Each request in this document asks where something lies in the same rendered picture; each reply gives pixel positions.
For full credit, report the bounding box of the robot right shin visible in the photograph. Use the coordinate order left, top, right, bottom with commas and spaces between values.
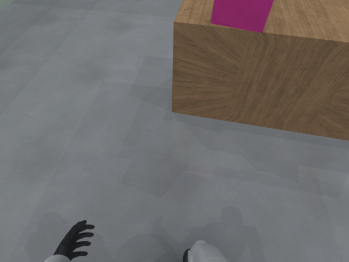
193, 241, 206, 247

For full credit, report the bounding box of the left robot hand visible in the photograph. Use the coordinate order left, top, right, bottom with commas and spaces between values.
54, 220, 95, 261

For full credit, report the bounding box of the right robot thigh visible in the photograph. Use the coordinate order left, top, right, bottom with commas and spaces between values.
188, 243, 230, 262

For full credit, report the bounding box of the carton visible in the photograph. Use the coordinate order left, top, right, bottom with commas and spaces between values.
210, 0, 274, 33

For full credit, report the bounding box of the pedestal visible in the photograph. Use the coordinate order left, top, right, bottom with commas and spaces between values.
172, 0, 349, 141

